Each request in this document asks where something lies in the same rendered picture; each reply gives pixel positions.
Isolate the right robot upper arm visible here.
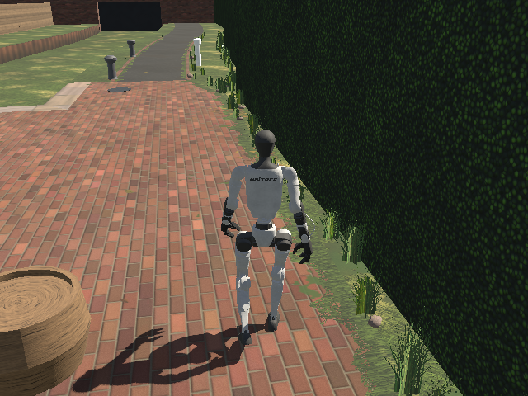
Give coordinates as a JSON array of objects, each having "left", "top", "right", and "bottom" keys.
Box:
[{"left": 281, "top": 166, "right": 302, "bottom": 214}]

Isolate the left robot hand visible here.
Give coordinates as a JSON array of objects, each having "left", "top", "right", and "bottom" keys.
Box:
[{"left": 221, "top": 222, "right": 240, "bottom": 238}]

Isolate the humanoid robot torso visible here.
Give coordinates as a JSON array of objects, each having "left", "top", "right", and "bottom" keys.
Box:
[{"left": 245, "top": 163, "right": 284, "bottom": 248}]

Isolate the humanoid robot head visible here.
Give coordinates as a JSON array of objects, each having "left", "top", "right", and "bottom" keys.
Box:
[{"left": 251, "top": 130, "right": 279, "bottom": 169}]

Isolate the right robot hand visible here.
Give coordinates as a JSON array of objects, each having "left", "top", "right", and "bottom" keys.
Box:
[{"left": 293, "top": 240, "right": 313, "bottom": 264}]

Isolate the left robot upper arm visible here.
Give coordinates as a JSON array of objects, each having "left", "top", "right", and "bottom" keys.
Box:
[{"left": 226, "top": 165, "right": 248, "bottom": 210}]

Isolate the left robot forearm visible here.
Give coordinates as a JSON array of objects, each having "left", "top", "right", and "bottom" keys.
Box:
[{"left": 222, "top": 197, "right": 235, "bottom": 225}]

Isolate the right robot forearm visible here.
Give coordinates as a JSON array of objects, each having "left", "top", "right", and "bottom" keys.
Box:
[{"left": 294, "top": 201, "right": 310, "bottom": 243}]

